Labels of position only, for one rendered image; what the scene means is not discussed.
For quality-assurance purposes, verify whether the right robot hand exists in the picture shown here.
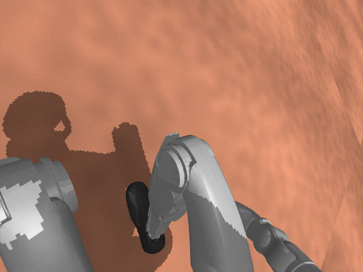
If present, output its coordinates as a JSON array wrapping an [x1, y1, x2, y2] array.
[[235, 201, 261, 232]]

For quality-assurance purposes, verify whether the right robot arm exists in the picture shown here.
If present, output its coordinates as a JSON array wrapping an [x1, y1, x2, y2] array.
[[246, 218, 322, 272]]

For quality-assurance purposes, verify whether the right robot foot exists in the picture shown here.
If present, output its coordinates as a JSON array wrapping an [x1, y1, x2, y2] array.
[[126, 181, 165, 254]]

